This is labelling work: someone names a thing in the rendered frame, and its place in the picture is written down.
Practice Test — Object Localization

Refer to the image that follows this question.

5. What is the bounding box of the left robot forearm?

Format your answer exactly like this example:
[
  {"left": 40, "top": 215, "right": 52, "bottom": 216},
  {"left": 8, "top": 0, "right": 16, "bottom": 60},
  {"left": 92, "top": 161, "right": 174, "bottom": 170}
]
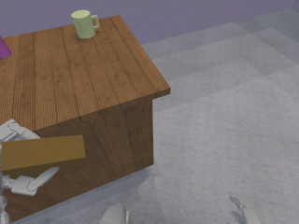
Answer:
[{"left": 0, "top": 195, "right": 11, "bottom": 224}]

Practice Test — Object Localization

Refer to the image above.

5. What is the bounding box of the sponge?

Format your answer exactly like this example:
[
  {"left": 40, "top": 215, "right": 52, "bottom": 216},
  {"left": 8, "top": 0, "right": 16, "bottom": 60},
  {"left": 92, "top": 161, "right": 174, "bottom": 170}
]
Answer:
[{"left": 1, "top": 134, "right": 86, "bottom": 180}]

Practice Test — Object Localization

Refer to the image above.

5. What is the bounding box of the table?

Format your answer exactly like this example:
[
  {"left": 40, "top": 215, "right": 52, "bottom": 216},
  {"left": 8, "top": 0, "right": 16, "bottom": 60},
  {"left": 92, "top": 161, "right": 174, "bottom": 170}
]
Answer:
[{"left": 0, "top": 15, "right": 171, "bottom": 223}]

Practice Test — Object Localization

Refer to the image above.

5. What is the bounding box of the left robot hand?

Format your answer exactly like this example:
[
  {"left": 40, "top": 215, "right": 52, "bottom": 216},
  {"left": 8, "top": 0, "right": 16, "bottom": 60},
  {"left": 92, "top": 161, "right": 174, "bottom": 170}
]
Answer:
[{"left": 0, "top": 119, "right": 60, "bottom": 196}]

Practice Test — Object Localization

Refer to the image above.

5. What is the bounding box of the left robot thigh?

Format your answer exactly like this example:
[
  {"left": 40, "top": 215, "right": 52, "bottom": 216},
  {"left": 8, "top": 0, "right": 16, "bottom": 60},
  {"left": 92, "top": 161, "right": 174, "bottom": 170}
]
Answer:
[{"left": 99, "top": 204, "right": 129, "bottom": 224}]

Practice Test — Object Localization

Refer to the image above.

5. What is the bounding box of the right robot hand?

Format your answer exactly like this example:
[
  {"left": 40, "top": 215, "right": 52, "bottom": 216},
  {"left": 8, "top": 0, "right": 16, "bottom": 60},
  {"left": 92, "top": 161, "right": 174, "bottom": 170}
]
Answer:
[{"left": 226, "top": 193, "right": 262, "bottom": 224}]

